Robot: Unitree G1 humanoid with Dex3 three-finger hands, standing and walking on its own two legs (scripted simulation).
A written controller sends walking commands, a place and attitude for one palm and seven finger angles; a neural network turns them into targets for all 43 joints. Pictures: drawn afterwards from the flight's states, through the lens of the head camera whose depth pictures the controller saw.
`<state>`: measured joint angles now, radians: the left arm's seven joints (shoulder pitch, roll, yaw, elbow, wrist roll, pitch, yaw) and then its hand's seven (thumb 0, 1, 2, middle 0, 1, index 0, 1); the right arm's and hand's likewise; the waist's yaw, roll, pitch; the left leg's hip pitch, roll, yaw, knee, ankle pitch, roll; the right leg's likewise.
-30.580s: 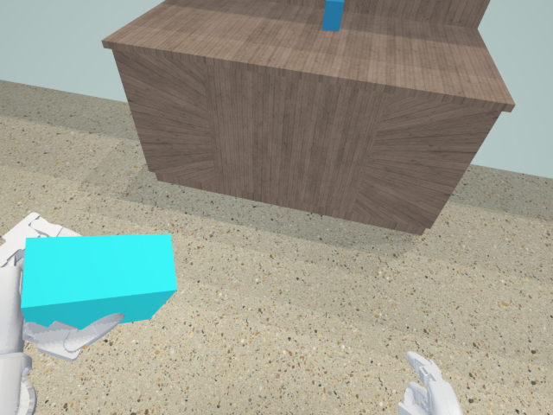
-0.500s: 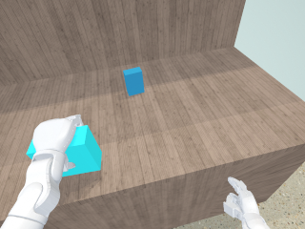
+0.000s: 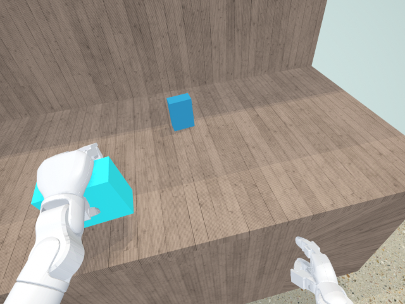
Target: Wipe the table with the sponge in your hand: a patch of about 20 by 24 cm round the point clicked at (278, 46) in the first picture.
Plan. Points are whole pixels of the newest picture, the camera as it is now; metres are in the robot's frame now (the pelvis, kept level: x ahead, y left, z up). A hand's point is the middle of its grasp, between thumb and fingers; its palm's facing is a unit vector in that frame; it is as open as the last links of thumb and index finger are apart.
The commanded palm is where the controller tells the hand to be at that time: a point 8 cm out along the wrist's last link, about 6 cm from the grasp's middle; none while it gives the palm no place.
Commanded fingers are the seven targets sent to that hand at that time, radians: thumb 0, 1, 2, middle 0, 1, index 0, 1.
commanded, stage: lower the sponge onto the table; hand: left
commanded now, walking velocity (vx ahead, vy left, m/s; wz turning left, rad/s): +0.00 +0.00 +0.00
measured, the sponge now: (93, 201) +0.27 +0.29 +0.07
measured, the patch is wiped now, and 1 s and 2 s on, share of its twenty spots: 0.05 0.15 0.25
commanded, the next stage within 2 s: wipe forward along the first lane in 1.04 s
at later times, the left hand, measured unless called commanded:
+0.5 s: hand (93, 195) +0.27 +0.28 +0.09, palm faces +0.06 -0.05 -1.00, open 10.4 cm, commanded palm +0.23 +0.26 +0.15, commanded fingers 0.00 0.10 1.30 -1.20 -1.60 -1.20 -1.60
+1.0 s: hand (90, 208) +0.25 +0.29 +0.07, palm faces -0.02 -0.04 -1.00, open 10.5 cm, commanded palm +0.23 +0.27 +0.13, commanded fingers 0.00 0.10 1.30 -1.20 -1.60 -1.20 -1.60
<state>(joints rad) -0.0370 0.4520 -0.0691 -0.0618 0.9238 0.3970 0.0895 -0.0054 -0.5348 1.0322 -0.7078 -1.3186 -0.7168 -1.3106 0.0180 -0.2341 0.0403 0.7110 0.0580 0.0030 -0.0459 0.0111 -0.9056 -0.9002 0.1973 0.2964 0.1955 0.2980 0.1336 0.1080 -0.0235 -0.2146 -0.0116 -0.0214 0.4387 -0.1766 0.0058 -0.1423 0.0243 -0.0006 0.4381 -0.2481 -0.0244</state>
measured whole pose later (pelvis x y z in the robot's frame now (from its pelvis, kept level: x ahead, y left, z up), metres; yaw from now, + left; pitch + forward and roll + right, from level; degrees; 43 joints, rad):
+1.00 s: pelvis +0.00 +0.00 +0.00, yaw +1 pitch -2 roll +0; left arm -0.01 0.44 -0.11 0.07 0.98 0.36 0.04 -0.01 -0.54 1.04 -0.71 -1.32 -0.71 -1.31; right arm 0.03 -0.26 0.02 0.69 0.06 -0.01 -0.08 0.01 -0.91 -0.90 0.20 0.30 0.20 0.30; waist 0.11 0.10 -0.02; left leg -0.26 -0.01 -0.04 0.48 -0.19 0.01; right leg -0.17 0.03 -0.02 0.46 -0.26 -0.03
